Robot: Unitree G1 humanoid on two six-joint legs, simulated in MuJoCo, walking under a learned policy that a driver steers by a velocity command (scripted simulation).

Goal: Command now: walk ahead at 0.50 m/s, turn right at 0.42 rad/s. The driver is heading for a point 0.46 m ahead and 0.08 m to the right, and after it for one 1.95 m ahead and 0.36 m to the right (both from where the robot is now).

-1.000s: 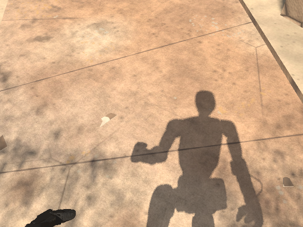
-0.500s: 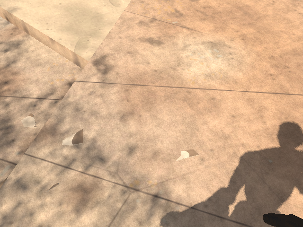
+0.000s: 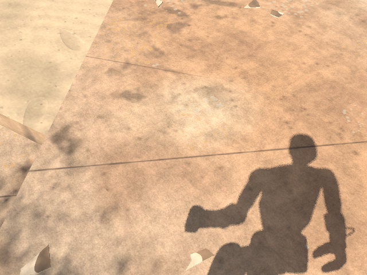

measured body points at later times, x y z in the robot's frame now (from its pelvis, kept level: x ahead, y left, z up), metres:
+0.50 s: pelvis +0.30 -0.01 +0.00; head +0.33 -0.02 +0.45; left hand +0.43 +0.26 -0.11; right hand +0.45 -0.31 -0.07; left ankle +0.48 +0.07 -0.72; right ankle +0.18 -0.10 -0.73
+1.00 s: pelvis +0.40 -0.03 +0.00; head +0.41 -0.04 +0.45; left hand +0.61 +0.17 -0.10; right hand +0.44 -0.30 -0.12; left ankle +0.47 +0.07 -0.73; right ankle +0.36 -0.16 -0.73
